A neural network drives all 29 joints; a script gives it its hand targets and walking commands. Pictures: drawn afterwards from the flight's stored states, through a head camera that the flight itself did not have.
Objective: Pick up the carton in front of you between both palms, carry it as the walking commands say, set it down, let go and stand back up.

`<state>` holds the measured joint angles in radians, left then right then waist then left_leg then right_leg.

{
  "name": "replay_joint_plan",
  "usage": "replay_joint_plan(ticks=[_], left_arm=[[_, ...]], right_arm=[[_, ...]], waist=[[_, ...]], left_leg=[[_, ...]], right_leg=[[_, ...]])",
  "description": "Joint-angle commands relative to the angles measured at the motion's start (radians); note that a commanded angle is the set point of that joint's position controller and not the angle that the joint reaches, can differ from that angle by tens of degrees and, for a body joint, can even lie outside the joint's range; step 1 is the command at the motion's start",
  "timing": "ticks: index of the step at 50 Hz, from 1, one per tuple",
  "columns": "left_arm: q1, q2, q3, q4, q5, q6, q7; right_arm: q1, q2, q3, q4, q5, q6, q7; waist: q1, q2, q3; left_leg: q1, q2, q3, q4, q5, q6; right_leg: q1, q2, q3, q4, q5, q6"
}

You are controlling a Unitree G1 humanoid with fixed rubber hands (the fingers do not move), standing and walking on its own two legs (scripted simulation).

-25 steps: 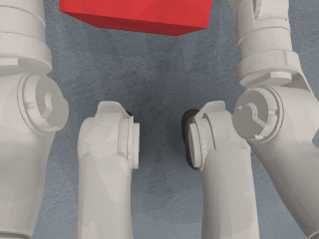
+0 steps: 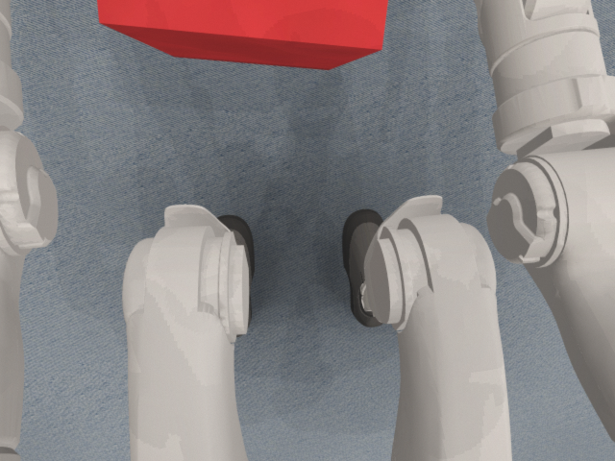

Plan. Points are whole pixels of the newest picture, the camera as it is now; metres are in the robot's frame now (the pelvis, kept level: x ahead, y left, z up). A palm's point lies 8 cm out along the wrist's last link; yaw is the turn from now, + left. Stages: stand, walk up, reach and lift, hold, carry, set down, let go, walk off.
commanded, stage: set down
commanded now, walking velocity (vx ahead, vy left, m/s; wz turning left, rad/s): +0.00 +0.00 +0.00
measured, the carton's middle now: out of the picture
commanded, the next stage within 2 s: let go in 0.90 s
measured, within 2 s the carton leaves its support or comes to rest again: neither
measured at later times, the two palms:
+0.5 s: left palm out of the picture +0.59 +0.26 +0.02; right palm out of the picture +0.58 -0.13 +0.02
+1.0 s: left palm out of the picture +0.58 +0.27 +0.17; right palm out of the picture +0.57 -0.13 +0.16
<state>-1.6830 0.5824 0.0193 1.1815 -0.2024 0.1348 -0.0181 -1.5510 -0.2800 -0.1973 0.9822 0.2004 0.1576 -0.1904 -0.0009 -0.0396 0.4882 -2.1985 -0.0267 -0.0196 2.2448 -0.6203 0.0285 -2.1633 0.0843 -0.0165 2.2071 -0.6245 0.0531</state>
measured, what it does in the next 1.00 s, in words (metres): rises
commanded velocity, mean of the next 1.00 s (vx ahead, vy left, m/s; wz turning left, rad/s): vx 0.00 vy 0.00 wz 0.00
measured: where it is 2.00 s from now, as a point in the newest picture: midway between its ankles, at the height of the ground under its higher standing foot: (300, 291)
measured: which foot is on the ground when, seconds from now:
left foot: down 0.00-1.00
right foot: down 0.00-1.00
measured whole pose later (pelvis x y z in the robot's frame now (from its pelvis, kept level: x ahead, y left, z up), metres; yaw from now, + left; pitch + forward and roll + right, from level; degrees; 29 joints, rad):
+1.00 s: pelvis +0.03 +0.01 +0.27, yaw +2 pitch +45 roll -3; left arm -1.37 0.43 0.33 1.02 0.11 0.21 -0.11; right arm -1.21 -0.14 -0.39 0.75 -0.06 0.24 -0.12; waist -0.02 -0.01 0.05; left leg -1.60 -0.05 -0.05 1.14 -0.33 0.02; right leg -1.57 0.05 0.04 1.11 -0.33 0.04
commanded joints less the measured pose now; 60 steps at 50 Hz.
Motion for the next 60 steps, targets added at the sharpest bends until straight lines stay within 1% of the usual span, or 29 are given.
replay_joint_plan(ticks=[1,3,5,9,13,17,20,26,29,33,38,42,46,49,53,57,60], left_arm=[[-0.335,0.153,0.028,-0.171,0.019,0.019,0.004],[-0.327,0.146,0.044,-0.173,0.042,0.045,0.006],[-0.299,0.12,0.06,-0.144,0.066,0.061,0.001],[-0.236,0.057,0.098,-0.098,0.112,0.057,-0.016],[-0.207,0.043,0.138,-0.1,0.153,0.052,-0.025],[-0.203,0.057,0.164,-0.137,0.177,0.06,-0.027],[-0.203,0.072,0.173,-0.184,0.183,0.072,-0.029],[-0.177,0.079,0.184,-0.264,0.18,0.1,-0.044],[-0.15,0.07,0.194,-0.277,0.184,0.107,-0.055],[-0.106,0.053,0.218,-0.271,0.202,0.103,-0.067],[-0.054,0.032,0.257,-0.258,0.235,0.087,-0.08],[-0.021,0.022,0.283,-0.261,0.259,0.072,-0.088],[0.026,-0.011,0.31,-0.246,0.293,0.057,-0.092],[0.097,-0.035,0.333,-0.262,0.334,0.054,-0.085],[0.266,-0.086,0.345,-0.341,0.375,0.055,-0.058],[0.484,-0.151,0.324,-0.47,0.351,0.034,-0.035],[0.613,-0.187,0.298,-0.545,0.318,0.004,-0.031]], right_arm=[[-0.286,-0.108,-0.023,-0.194,-0.013,0.013,-0.025],[-0.273,-0.113,-0.043,-0.205,-0.031,0.037,-0.036],[-0.241,-0.103,-0.072,-0.18,-0.061,0.052,-0.035],[-0.179,-0.053,-0.127,-0.124,-0.127,0.051,-0.01],[-0.16,-0.033,-0.153,-0.128,-0.161,0.048,0.009],[-0.159,-0.036,-0.148,-0.17,-0.158,0.059,0.013],[-0.153,-0.041,-0.135,-0.215,-0.145,0.071,0.01],[-0.109,-0.046,-0.127,-0.296,-0.135,0.097,0.01],[-0.08,-0.04,-0.133,-0.317,-0.142,0.104,0.016],[-0.038,-0.021,-0.144,-0.323,-0.161,0.103,0.028],[0.013,0.007,-0.162,-0.323,-0.192,0.093,0.042],[0.051,0.025,-0.174,-0.335,-0.214,0.082,0.05],[0.099,0.05,-0.193,-0.328,-0.248,0.07,0.065],[0.168,0.053,-0.193,-0.34,-0.281,0.063,0.079],[0.33,0.043,-0.155,-0.379,-0.316,0.051,0.106],[0.528,0.034,-0.102,-0.439,-0.336,0.024,0.14],[0.644,0.037,-0.07,-0.473,-0.327,-0.004,0.161]], waist=[[0.004,0.128,-1.591],[-0.002,0.137,-1.584],[-0.013,0.141,-1.508],[-0.025,0.139,-1.366],[-0.022,0.132,-1.368],[-0.013,0.133,-1.459],[-0.008,0.138,-1.552],[-0.013,0.16,-1.669],[-0.016,0.162,-1.666],[-0.018,0.152,-1.624],[-0.019,0.135,-1.572],[-0.019,0.128,-1.554],[-0.014,0.122,-1.489],[-0.008,0.124,-1.512],[0.002,0.129,-1.581],[-0.01,0.116,-1.595],[-0.012,0.103,-1.538]], left_leg=[[0.856,0.003,0.018,-0.257,0.474,-0.015],[0.87,-0.004,0.025,-0.298,0.458,-0.015],[0.833,-0.009,0.023,-0.342,0.423,-0.017],[0.752,-0.014,0.013,-0.414,0.4,-0.021],[0.758,-0.019,0.008,-0.481,0.411,-0.023],[0.831,-0.024,0.011,-0.55,0.44,-0.024],[0.915,-0.03,0.015,-0.6,0.49,-0.026],[1.087,-0.038,0.014,-0.704,0.606,-0.034],[1.143,-0.039,0.011,-0.762,0.638,-0.037],[1.175,-0.038,0.008,-0.848,0.654,-0.039],[1.213,-0.038,0.004,-0.962,0.671,-0.041],[1.282,-0.036,0.0,-1.052,0.71,-0.042],[1.328,-0.031,-0.008,-1.13,0.721,-0.042],[1.419,-0.028,-0.014,-1.184,0.772,-0.043],[1.599,-0.023,-0.024,-1.242,0.909,-0.05],[1.704,-0.015,-0.033,-1.296,1.02,-0.054],[1.707,-0.011,-0.039,-1.345,1.026,-0.054]], right_leg=[[0.65,0.017,-0.087,-0.194,0.402,-0.019],[0.629,0.02,-0.092,-0.239,0.373,-0.021],[0.579,0.019,-0.091,-0.284,0.339,-0.023],[0.485,0.016,-0.084,-0.361,0.318,-0.02],[0.479,0.018,-0.08,-0.429,0.32,-0.012],[0.537,0.022,-0.079,-0.499,0.336,-0.005],[0.597,0.027,-0.079,-0.552,0.367,-0.003],[0.676,0.036,-0.077,-0.673,0.429,-0.002],[0.703,0.034,-0.072,-0.739,0.448,0.0],[0.748,0.029,-0.062,-0.826,0.469,0.005],[0.828,0.023,-0.05,-0.941,0.498,0.014],[0.903,0.018,-0.045,-1.036,0.535,0.019],[0.932,0.012,-0.039,-1.121,0.539,0.021],[0.981,0.009,-0.039,-1.178,0.558,0.02],[1.036,0.005,-0.042,-1.242,0.609,0.008],[1.105,-0.005,-0.034,-1.303,0.684,-0.008],[1.168,-0.012,-0.018,-1.351,0.714,-0.015]])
